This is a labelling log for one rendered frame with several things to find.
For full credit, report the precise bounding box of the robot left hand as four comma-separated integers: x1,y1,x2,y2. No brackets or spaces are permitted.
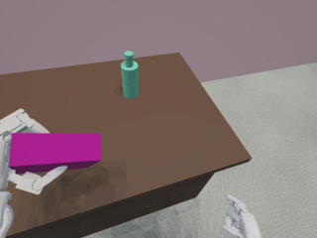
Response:
0,108,68,194

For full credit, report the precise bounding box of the sponge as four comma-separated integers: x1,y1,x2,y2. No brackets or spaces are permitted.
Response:
8,133,102,175

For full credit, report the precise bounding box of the robot left forearm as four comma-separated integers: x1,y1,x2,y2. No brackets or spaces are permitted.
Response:
0,191,14,238

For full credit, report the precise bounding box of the robot right hand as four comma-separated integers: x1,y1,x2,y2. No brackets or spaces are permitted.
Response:
223,194,263,238

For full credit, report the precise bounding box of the table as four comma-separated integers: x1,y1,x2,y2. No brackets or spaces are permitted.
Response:
0,53,252,238

